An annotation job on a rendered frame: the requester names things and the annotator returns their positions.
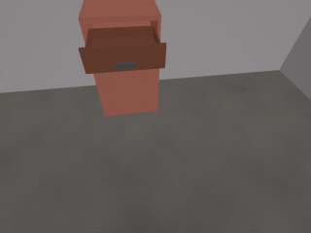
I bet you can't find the handle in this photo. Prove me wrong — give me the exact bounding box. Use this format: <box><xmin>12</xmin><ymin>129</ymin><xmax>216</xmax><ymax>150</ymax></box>
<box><xmin>115</xmin><ymin>58</ymin><xmax>137</xmax><ymax>69</ymax></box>

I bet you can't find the cabinet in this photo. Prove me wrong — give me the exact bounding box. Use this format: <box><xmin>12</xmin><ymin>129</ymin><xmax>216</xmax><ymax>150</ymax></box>
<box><xmin>78</xmin><ymin>0</ymin><xmax>161</xmax><ymax>117</ymax></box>

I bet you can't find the drawer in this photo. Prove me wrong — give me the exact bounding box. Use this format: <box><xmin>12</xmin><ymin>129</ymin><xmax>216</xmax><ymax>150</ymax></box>
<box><xmin>79</xmin><ymin>25</ymin><xmax>167</xmax><ymax>74</ymax></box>

